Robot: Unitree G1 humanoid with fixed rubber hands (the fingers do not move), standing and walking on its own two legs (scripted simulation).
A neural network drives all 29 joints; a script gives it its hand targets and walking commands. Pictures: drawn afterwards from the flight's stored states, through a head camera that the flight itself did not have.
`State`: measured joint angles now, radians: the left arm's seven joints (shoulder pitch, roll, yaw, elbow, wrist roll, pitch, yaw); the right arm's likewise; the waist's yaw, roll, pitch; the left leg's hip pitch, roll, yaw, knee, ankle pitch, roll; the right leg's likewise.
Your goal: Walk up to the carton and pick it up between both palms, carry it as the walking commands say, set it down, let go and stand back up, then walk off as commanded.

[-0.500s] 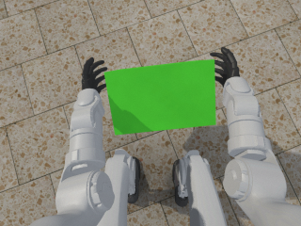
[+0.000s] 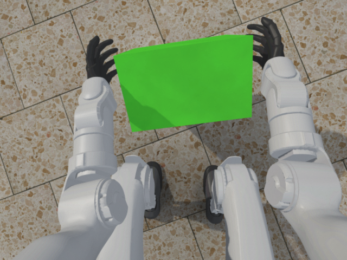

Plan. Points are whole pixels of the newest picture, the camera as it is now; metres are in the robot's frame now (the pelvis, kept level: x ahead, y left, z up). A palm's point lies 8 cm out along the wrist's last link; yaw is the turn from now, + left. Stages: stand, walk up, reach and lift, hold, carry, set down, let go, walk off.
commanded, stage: set down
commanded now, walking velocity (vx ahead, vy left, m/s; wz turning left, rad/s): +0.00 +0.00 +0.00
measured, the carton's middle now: (184, 77) +0.51 -0.01 -0.21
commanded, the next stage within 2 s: none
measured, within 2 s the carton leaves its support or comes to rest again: neither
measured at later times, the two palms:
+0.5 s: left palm (113, 81) +0.50 +0.17 -0.19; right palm (254, 64) +0.53 -0.18 -0.20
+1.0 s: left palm (113, 74) +0.52 +0.17 -0.21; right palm (251, 62) +0.54 -0.18 -0.22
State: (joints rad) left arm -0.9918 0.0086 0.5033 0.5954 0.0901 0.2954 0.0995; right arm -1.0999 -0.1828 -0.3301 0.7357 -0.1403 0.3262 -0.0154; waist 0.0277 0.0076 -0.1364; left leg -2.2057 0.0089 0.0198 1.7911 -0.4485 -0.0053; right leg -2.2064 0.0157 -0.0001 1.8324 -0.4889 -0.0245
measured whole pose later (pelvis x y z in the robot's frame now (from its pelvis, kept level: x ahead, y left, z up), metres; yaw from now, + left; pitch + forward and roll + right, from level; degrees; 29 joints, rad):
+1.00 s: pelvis +0.00 -0.01 -0.09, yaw +1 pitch +42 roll +3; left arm -1.26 0.19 0.41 0.90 -0.05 0.19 0.11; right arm -1.36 -0.32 -0.20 1.00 -0.03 0.22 -0.02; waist 0.03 0.04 0.13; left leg -2.35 -0.01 0.01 2.10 -0.49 -0.03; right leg -2.35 0.00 -0.01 2.16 -0.55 -0.05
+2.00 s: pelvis +0.01 +0.00 -0.09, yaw +2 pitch +43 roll +3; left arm -1.34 0.21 0.46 0.91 0.00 0.16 0.03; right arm -1.40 -0.32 -0.34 0.95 -0.11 0.17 0.06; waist 0.02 0.04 0.18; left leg -2.37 -0.03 0.01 2.13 -0.52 -0.03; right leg -2.36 -0.01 -0.01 2.20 -0.60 -0.04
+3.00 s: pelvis -0.01 +0.00 -0.10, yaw +1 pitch +35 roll +2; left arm -1.35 0.36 0.13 1.12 -0.29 0.02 0.13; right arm -1.44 -0.52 0.00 1.18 0.25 0.03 -0.03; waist 0.03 0.04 0.36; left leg -2.30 -0.02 0.02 2.19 -0.51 -0.02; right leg -2.29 0.00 0.00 2.24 -0.57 -0.03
